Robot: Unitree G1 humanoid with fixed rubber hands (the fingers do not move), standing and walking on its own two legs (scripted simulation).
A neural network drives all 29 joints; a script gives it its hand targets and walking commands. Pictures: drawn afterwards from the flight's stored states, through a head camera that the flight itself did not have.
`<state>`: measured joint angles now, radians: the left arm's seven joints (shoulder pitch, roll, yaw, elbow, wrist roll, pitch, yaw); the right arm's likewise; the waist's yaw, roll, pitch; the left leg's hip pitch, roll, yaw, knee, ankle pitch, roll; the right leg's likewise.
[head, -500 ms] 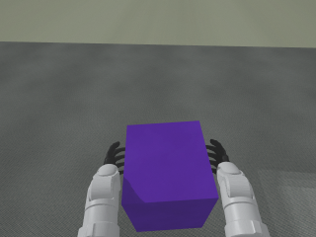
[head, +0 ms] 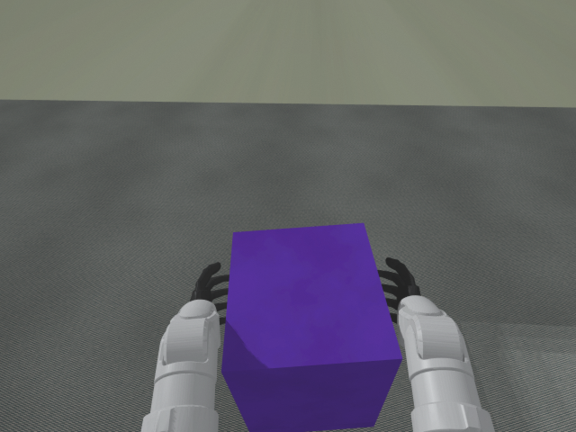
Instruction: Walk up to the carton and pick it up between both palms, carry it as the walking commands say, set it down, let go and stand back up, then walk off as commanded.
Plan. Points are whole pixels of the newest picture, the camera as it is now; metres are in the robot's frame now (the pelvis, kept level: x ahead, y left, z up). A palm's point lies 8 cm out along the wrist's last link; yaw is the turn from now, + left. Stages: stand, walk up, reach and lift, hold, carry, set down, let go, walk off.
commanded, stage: reach and lift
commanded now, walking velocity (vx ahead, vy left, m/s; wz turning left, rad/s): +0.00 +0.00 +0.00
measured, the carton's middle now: (305, 332) +0.30 +0.01 -0.02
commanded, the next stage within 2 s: hold in 0.84 s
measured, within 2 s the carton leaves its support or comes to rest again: neither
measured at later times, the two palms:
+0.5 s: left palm (211, 303) +0.30 +0.14 +0.05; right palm (414, 310) +0.29 -0.15 +0.05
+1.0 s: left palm (207, 315) +0.28 +0.15 +0.05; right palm (415, 318) +0.28 -0.15 +0.05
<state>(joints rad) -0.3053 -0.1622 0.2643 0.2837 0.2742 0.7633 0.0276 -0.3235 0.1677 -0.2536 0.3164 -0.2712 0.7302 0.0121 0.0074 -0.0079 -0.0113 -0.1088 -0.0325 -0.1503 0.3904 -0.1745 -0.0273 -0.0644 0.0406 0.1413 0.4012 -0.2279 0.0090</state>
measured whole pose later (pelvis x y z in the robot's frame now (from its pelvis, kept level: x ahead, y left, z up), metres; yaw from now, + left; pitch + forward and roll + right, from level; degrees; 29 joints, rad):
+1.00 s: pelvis +0.00 +0.00 +0.00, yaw +0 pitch -7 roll +0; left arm -0.25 -0.15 0.20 0.24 0.27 0.78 0.02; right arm -0.25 0.15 -0.19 0.23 -0.26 0.76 0.01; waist -0.01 -0.01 0.00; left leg -0.09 -0.04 -0.15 0.38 -0.17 -0.02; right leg -0.04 0.03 0.13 0.39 -0.23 0.01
